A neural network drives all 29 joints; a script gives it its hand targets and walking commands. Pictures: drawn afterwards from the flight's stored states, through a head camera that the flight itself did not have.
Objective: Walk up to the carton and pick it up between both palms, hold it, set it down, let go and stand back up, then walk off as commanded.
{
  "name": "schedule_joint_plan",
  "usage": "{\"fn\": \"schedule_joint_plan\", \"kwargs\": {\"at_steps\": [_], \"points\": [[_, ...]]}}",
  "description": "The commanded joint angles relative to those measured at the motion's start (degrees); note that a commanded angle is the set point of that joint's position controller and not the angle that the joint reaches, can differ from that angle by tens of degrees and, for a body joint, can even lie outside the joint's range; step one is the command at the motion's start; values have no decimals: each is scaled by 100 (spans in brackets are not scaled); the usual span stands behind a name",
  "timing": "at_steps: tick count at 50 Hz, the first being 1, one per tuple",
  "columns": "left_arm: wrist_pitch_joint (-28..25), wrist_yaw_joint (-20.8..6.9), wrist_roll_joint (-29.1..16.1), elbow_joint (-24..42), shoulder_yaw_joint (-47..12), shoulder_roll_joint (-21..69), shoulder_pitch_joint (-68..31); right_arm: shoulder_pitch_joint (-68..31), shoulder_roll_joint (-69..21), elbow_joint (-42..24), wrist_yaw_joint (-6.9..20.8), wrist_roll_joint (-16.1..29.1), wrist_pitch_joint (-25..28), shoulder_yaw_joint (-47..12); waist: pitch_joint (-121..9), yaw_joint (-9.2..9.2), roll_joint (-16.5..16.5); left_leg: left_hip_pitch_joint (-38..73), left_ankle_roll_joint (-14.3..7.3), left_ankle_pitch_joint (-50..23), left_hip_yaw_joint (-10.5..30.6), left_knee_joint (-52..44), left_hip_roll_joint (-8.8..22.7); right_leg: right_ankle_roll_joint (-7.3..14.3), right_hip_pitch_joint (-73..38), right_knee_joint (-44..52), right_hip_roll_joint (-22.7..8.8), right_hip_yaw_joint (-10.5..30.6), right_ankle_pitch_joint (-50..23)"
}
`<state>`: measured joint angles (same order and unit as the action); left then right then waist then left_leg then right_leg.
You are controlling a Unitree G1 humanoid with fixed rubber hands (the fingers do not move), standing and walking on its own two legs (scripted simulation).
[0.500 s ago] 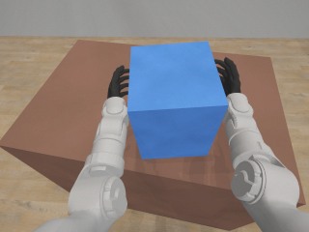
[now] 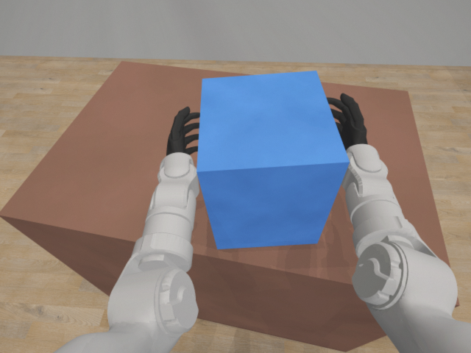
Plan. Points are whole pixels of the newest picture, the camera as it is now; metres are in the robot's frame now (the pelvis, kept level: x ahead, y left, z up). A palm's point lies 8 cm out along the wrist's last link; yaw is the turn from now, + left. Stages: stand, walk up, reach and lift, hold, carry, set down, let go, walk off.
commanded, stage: set down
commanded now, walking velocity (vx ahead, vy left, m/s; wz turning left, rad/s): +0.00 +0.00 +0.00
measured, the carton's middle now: (263, 166) +0.45 +0.01 +0.05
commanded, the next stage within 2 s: none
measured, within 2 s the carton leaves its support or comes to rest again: neither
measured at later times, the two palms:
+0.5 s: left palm (180, 155) +0.42 +0.15 +0.10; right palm (352, 143) +0.46 -0.14 +0.11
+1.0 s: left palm (177, 160) +0.42 +0.16 +0.09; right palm (352, 143) +0.46 -0.14 +0.11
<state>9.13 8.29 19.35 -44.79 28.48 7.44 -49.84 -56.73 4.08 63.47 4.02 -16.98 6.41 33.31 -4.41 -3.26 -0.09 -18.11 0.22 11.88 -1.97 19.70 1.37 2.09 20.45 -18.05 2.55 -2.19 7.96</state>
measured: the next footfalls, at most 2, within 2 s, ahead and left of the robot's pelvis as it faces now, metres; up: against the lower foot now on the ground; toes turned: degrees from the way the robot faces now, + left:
none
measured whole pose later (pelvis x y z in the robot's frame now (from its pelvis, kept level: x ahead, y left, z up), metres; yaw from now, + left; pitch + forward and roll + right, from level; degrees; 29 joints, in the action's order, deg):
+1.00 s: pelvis +0.00 +0.00 +0.00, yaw +0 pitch +10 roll +0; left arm 6.3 10.0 20.1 -49.1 31.1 7.0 -49.9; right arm -56.8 3.9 62.8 5.7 -19.4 4.6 35.7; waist -4.4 -3.3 -0.1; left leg -18.1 0.2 11.9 -2.0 19.7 1.4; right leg 2.1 20.5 -18.1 2.6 -2.2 8.0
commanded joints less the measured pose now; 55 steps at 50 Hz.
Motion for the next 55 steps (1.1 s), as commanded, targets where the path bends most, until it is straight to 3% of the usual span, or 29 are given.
{"fn": "schedule_joint_plan", "kwargs": {"at_steps": [1, 2, 4, 5, 6, 8, 9, 12, 16, 17, 18, 21, 23, 24, 25, 29, 30, 34, 37, 38, 40, 43, 44, 47, 49, 52, 53, 55], "points": [[-255, -497, 278, 174, -486, 1931, -3353, -3176, -2504, -394, 865, -816, 0, -399, -3455, -125, 432, 712, 87, -1990, -472, -92, 79, -453, -1971, -300, -276, -381, -2457], [-253, -485, 291, 240, -511, 1987, -3385, -3106, -2490, -223, 880, -850, -21, -355, -3385, -50, 377, 743, 111, -2022, -445, -105, 66, -455, -1987, -329, -276, -374, -2510], [-284, -478, 271, 198, -546, 1981, -3358, -3111, -2537, -378, 881, -836, 38, -376, -3623, -91, 345, 759, 130, -2192, -430, -48, 77, -448, -1971, -331, -267, -360, -2635], [-295, -489, 347, 95, -405, 1936, -3197, -3055, -2644, -413, 876, -774, 4, -515, -3395, -215, 410, 561, 74, -2125, -481, -45, 54, -469, -2079, -374, -299, -275, -2760], [-277, -514, 403, 138, -392, 1906, -3270, -3018, -2705, -371, 881, -845, -9, -397, -3314, -123, 406, 562, 56, -1919, -488, -145, 38, -490, -2135, -342, -310, -315, -2654], [-237, -512, 434, 112, -329, 1867, -3103, -3000, -2577, -365, 894, -806, -33, -474, -3182, -170, 391, 626, 56, -1970, -476, -168, 48, -483, -2133, -325, -302, -312, -2586], [-253, -537, 422, 83, -327, 1878, -3179, -2983, -2613, -303, 885, -891, -52, -356, -3171, -91, 480, 601, 53, -1918, -451, -188, 52, -495, -2140, -324, -289, -313, -2549], [-295, -514, 463, 186, -369, 1943, -3160, -2839, -2627, -309, 908, -990, -7, -204, -3295, -35, 296, 787, 121, -2049, -456, -125, 82, -474, -1931, -294, -270, -389, -2402], [-270, -571, 498, 33, -255, 1818, -2929, -2705, -2621, -301, 892, -1046, -42, -258, -3091, -107, 543, 534, 1, -1813, -504, -211, 16, -524, -2228, -313, -305, -284, -2602], [-304, -569, 559, 110, -216, 1879, -2984, -2686, -2681, -284, 889, -1095, -46, -167, -3102, -45, 521, 521, 19, -1694, -513, -272, 17, -538, -2302, -313, -296, -311, -2497], [-293, -592, 566, 54, -152, 1764, -2955, -2686, -2673, -324, 915, -1042, -66, -194, -3028, -130, 538, 510, -1, -1753, -521, -261, 8, -555, -2246, -301, -319, -272, -2560], [-332, -546, 584, 169, -208, 1908, -2930, -2742, -2611, -377, 928, -1071, 2, -130, -3158, -101, 430, 676, 73, -2082, -462, -188, 56, -505, -2054, -318, -262, -334, -2514], [-330, -565, 608, 120, -149, 1850, -2906, -2667, -2610, -328, 907, -1107, -58, -86, -2989, -66, 496, 619, -3, -1720, -488, -263, 6, -511, -2135, -269, -298, -287, -2393], [-314, -572, 616, 51, -37, 1668, -2828, -2736, -2540, -535, 912, -1080, -60, -154, -3022, -180, 613, 524, -45, -1658, -539, -292, -7, -521, -2264, -294, -294, -263, -2448], [-336, -581, 647, 84, -16, 1748, -2844, -2699, -2580, -454, 909, -1137, -74, -36, -2918, -90, 597, 543, -43, -1614, -519, -299, -14, -539, -2197, -304, -309, -277, -2408], [-327, -594, 715, 101, 41, 1742, -2696, -2538, -2627, -429, 939, -1157, -89, -70, -2803, -147, 622, 456, -45, -1817, -496, -256, -24, -548, -2278, -374, -317, -248, -2682], [-338, -603, 772, 159, 59, 1811, -2728, -2564, -2657, -444, 930, -1259, -116, 48, -2753, -90, 618, 458, -53, -1725, -524, -299, -38, -543, -2286, -349, -320, -259, -2610], [-343, -567, 784, 151, 112, 1739, -2645, -2412, -2507, -345, 980, -1214, -152, 16, -2698, -137, 605, 611, -60, -1888, -487, -244, 6, -529, -2087, -363, -303, -262, -2486], [-348, -504, 703, 170, 22, 1566, -2680, -2402, -2184, -405, 916, -1190, -121, 97, -2850, -45, 531, 706, -7, -1918, -437, -201, 2, -489, -2035, -341, -267, -287, -2415], [-351, -471, 721, 96, 139, 1273, -2589, -2444, -2016, -503, 887, -1099, -119, 17, -2851, -218, 517, 649, -21, -1920, -497, -215, 1, -493, -2095, -354, -276, -244, -2472], [-407, -389, 621, 114, 41, 971, -2643, -2343, -1606, -415, 797, -1074, -127, 94, -2948, -78, 570, 632, -5, -1937, -467, -187, -2, -509, -2113, -378, -268, -229, -2535], [-458, -198, 398, 30, -11, 200, -2589, -2336, -770, -408, 633, -702, -118, -168, -2944, -237, 600, 549, -6, -2031, -516, -155, -1, -511, -2078, -437, -236, -178, -2667], [-488, -45, 187, 100, -164, -424, -2735, -2326, -10, -341, 485, -493, -114, -162, -3083, -111, 491, 593, 28, -2000, -521, -124, 3, -498, -2077, -453, -212, -159, -2679], [-468, 220, -246, 74, -580, -737, -3241, -2775, 595, -251, 284, 185, -178, -682, -3391, -155, 269, 755, 116, -2381, -448, 108, 56, -372, -1554, -357, -84, -145, -2334], [-481, 415, -770, -8, -984, -1223, -3378, -2909, 1339, -217, 140, 675, -187, -1099, -3766, -194, 276, 710, 193, -2666, -409, 333, 92, -291, -1320, -430, 29, -37, -2531], [-506, 571, -1380, -144, -1734, -1199, -3672, -3130, 1572, 61, -111, 1312, -210, -1624, -4143, -131, 90, 448, 355, -2909, -273, 615, 115, -135, -996, -449, 109, 26, -2648], [-505, 587, -1494, -280, -1822, -1190, -3822, -3109, 1552, 188, -181, 1370, -244, -1690, -4166, -88, 209, 361, 361, -2726, -244, 631, 140, -109, -1027, -393, 119, 42, -2653], [-549, 540, -1654, -643, -1768, -1316, -3658, -3211, 1559, 74, -287, 1698, -274, -1974, -3939, -198, 352, -35, 322, -2454, -246, 574, 63, -204, -1329, -517, 68, 142, -2911]]}}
